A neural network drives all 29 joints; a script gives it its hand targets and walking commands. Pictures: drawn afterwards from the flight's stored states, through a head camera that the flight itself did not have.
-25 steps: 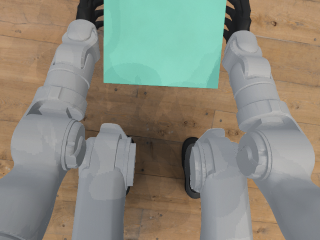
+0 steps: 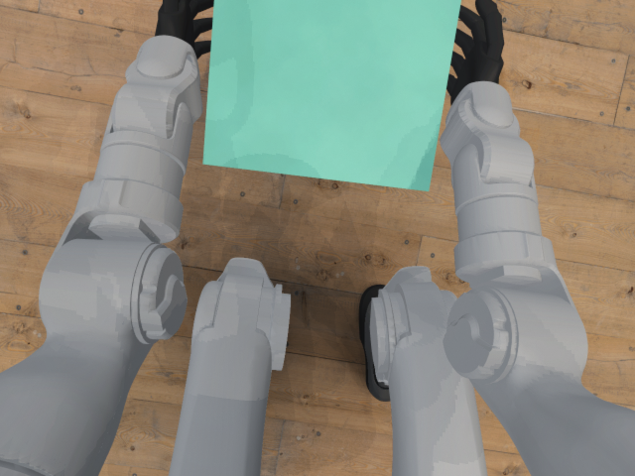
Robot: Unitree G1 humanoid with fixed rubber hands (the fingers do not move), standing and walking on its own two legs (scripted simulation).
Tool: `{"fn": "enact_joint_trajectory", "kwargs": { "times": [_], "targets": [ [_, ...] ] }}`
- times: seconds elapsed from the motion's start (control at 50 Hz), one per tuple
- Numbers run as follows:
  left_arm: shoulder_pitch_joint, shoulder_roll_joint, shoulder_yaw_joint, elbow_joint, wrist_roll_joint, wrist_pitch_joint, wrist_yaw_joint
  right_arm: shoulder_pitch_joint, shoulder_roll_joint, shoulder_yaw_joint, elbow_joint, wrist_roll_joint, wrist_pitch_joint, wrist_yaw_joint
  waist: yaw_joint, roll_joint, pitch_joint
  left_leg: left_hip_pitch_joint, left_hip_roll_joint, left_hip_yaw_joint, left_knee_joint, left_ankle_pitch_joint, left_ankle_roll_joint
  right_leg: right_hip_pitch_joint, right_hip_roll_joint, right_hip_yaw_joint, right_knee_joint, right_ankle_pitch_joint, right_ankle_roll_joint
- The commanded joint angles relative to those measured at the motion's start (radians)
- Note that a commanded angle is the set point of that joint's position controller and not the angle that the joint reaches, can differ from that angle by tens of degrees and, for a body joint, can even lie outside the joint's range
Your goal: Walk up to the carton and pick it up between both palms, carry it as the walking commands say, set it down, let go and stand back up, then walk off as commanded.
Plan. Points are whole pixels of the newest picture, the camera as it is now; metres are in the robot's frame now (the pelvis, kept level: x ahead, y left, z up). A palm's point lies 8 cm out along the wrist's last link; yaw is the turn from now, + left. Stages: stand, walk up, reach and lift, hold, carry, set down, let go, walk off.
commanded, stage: reach and lift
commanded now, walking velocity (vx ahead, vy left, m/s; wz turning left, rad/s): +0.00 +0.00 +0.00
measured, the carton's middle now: (323, 92) +0.52 +0.03 -0.19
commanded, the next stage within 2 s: none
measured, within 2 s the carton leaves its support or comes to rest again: neither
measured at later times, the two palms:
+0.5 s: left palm (157, 30) +0.52 +0.18 -0.06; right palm (509, 75) +0.51 -0.12 -0.05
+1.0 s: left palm (121, 3) +0.50 +0.17 +0.02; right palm (581, 60) +0.49 -0.13 +0.03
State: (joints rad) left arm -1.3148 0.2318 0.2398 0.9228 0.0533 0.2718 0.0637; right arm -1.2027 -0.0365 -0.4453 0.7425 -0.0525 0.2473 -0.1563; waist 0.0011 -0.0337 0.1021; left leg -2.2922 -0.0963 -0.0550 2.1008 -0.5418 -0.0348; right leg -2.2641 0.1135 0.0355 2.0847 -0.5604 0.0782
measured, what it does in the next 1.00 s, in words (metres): rises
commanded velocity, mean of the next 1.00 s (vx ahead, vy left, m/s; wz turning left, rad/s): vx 0.00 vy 0.00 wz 0.00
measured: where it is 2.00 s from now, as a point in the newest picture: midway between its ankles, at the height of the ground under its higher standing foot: (314, 357)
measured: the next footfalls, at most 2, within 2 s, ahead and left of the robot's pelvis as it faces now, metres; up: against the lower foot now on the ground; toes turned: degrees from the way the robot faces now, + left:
none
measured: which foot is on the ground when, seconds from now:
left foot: down 0.00-1.00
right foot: down 0.00-1.00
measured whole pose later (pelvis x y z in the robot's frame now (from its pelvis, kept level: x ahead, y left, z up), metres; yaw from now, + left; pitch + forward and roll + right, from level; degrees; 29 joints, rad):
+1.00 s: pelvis +0.00 +0.00 +0.10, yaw +1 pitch +43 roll -2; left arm -1.10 0.10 0.36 0.79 0.18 0.34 0.04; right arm -1.02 0.05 -0.51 0.64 -0.16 0.32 -0.11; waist -0.01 -0.02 -0.11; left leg -2.02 -0.12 -0.09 1.77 -0.50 -0.05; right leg -2.00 0.14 0.07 1.76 -0.51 0.07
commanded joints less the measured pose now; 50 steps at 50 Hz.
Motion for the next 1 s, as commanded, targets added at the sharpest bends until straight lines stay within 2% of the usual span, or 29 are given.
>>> {"fn": "enact_joint_trajectory", "kwargs": {
  "times": [0.0,0.12,0.28,0.44,0.66,0.98],
  "targets": [
    [-0.587,-1.071,-0.355,-0.155,-0.091,-0.030,-0.253,-0.732,0.955,0.498,-0.068,0.087,-0.002,0.250,0.014,0.083,-1.265,0.706,-0.042,0.115,-0.205,0.322,0.015,0.570,0.065,-0.143,-0.159,0.287,-0.039],
    [-0.560,-1.077,-0.347,-0.166,-0.065,-0.022,-0.250,-0.696,0.968,0.490,-0.065,0.070,0.006,0.258,0.018,0.083,-1.282,0.724,-0.045,0.112,-0.237,0.346,0.013,0.573,0.070,-0.141,-0.187,0.305,-0.038],
    [-0.546,-1.122,-0.404,-0.228,-0.089,-0.010,-0.240,-0.672,0.999,0.535,-0.130,0.082,0.018,0.255,0.002,0.092,-1.411,0.822,-0.054,0.109,-0.283,0.398,0.005,0.646,0.075,-0.140,-0.234,0.346,-0.035],
    [-0.511,-1.150,-0.377,-0.195,-0.062,0.004,-0.236,-0.637,1.008,0.518,-0.102,0.061,0.032,0.265,0.000,0.099,-1.330,0.836,-0.057,0.104,-0.353,0.349,0.003,0.637,0.073,-0.136,-0.303,0.298,-0.038],
    [-0.493,-1.169,-0.319,-0.160,-0.021,0.018,-0.248,-0.618,1.045,0.475,-0.057,0.028,0.050,0.276,0.003,0.081,-1.299,0.857,-0.057,0.108,-0.427,0.283,0.007,0.689,0.077,-0.129,-0.391,0.251,-0.039],
    [-0.424,-1.223,-0.343,-0.189,-0.019,0.031,-0.254,-0.539,1.114,0.510,-0.077,0.022,0.069,0.282,0.000,0.078,-1.324,0.951,-0.068,0.107,-0.518,0.294,0.008,0.809,0.085,-0.115,-0.496,0.267,-0.038]
  ]
}}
